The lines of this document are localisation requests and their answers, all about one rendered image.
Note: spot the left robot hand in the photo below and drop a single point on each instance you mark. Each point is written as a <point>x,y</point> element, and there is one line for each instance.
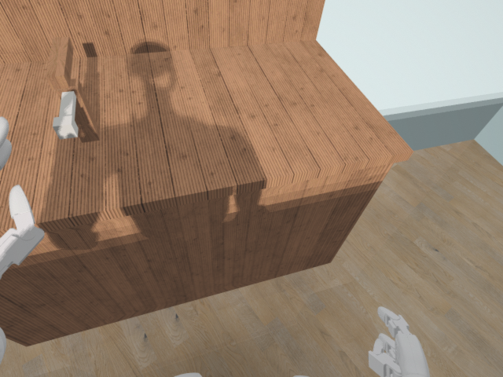
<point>16,244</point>

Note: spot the right robot hand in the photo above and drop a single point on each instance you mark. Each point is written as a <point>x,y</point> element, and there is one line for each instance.
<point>404,356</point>

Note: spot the counter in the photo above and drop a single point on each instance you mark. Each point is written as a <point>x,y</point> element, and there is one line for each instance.
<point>219,146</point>

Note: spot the tap lever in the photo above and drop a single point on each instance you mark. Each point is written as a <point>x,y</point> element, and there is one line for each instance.
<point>64,125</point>

